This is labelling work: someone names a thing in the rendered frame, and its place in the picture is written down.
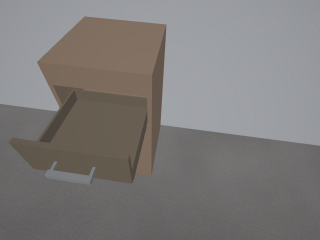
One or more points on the drawer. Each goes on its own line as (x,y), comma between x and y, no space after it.
(91,129)

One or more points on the handle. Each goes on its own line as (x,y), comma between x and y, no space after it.
(69,177)

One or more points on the cabinet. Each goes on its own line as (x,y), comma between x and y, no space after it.
(112,56)

